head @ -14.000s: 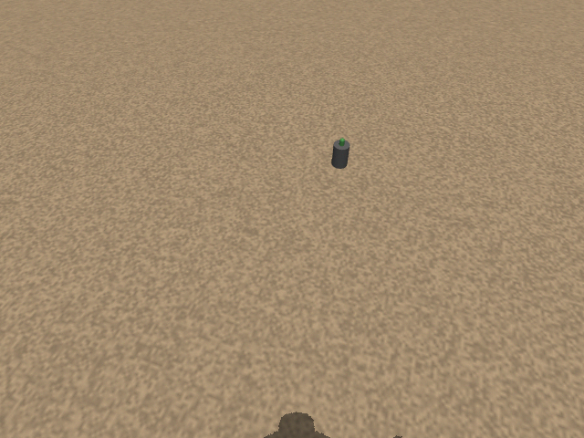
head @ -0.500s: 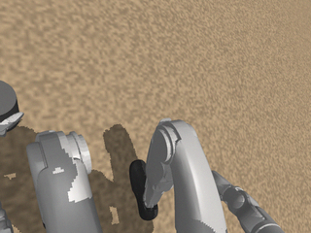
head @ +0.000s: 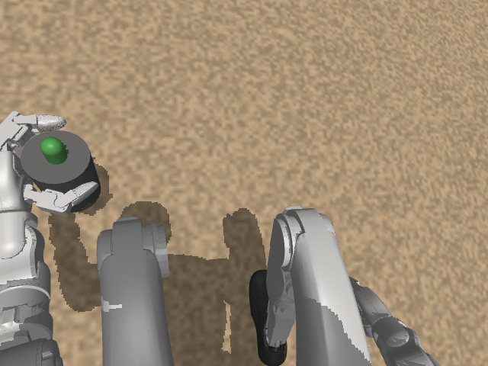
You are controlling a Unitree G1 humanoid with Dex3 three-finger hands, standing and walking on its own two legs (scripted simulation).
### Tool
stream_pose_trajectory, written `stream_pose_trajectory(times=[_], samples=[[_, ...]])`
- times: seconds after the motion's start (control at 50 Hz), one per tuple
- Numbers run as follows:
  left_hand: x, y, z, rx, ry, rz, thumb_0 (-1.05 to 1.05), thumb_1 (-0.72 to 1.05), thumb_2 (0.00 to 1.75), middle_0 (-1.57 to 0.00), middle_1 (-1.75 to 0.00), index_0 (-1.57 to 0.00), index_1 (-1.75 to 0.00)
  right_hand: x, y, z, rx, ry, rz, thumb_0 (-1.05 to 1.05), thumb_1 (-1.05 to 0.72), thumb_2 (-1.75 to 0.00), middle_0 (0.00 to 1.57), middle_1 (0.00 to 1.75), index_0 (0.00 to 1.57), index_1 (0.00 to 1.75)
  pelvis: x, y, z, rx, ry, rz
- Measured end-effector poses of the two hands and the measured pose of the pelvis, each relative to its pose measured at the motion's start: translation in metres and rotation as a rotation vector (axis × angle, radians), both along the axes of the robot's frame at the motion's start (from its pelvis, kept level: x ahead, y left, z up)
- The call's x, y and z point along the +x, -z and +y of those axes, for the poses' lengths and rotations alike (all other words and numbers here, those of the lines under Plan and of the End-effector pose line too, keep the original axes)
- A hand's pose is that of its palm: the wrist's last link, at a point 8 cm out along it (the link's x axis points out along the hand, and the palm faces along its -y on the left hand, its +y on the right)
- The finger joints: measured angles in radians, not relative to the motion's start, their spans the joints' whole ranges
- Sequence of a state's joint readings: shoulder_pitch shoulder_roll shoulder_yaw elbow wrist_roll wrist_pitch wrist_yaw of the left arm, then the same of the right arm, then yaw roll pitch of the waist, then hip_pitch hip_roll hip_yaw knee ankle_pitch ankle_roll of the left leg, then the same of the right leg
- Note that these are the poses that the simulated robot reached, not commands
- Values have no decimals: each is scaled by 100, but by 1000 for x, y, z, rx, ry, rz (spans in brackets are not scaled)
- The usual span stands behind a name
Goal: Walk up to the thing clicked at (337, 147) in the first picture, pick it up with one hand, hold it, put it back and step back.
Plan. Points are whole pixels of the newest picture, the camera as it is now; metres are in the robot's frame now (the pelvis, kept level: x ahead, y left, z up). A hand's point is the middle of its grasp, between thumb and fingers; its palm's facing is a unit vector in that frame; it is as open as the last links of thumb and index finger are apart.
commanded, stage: settle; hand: left
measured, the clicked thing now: (64, 169) +0.40 +0.27 -0.09
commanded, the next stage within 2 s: lift in 0.92 s
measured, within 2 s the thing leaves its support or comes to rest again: neither
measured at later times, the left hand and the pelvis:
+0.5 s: hand (56, 152) +0.40 +0.26 -0.01, palm faces +0.21 -0.98 -0.06, open 11.1 cm; pelvis +0.00 -0.01 +0.03, yaw +3 degrees
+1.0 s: hand (49, 141) +0.40 +0.26 +0.01, palm faces +0.22 -0.97 -0.06, open 11.1 cm; pelvis +0.00 -0.01 +0.05, yaw +5 degrees
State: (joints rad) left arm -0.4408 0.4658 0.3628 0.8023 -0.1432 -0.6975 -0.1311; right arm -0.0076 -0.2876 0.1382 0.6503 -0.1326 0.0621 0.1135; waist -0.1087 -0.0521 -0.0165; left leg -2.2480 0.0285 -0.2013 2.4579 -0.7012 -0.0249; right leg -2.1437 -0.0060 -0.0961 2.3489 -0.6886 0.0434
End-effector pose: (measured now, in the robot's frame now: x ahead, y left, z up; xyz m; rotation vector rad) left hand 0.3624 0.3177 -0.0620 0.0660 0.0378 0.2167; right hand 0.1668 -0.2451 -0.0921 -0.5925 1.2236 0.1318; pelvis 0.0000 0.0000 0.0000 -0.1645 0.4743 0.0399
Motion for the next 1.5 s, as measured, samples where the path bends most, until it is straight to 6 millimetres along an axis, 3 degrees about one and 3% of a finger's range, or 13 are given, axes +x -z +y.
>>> stream_pose_trajectory(times=[0.32, 0.62, 1.16, 1.4, 1.5], samples=[[10, -40, -11, -9, -2, 12, 3, -48, 104, -67, -96, -65, -96, 1, -3, -19, 26, 105, -20, 1, -91, -91, 20, 30, 21, 30, 6, -20, -8, 51, -13, 64], [2, -62, -13, -14, -9, 29, 3, -50, 106, -67, -97, -65, -98, 3, -18, -18, 41, 123, -60, 1, -92, -91, 20, 30, 21, 30, 4, -37, -9, 68, -24, 77], [10, -87, -17, -23, -6, 23, 4, -51, 108, -68, -98, -65, -98, -11, -27, -18, 63, 157, -49, 1, -92, -91, 20, 30, 21, 30, 4, -53, -11, 86, -32, 89], [-2, -113, -21, -38, 20, 34, 4, -51, 108, -68, -98, -65, -98, -1, -53, -15, 74, 186, -108, 1, -93, -91, 20, 30, 21, 30, 6, -76, -9, 86, -34, 100], [-9, -138, -22, -27, 24, 27, 4, -51, 108, -68, -98, -66, -98, 9, -71, -10, 89, 185, -143, 1, -93, -90, 20, 30, 21, 30, 7, -94, -8, 86, -38, 104]])
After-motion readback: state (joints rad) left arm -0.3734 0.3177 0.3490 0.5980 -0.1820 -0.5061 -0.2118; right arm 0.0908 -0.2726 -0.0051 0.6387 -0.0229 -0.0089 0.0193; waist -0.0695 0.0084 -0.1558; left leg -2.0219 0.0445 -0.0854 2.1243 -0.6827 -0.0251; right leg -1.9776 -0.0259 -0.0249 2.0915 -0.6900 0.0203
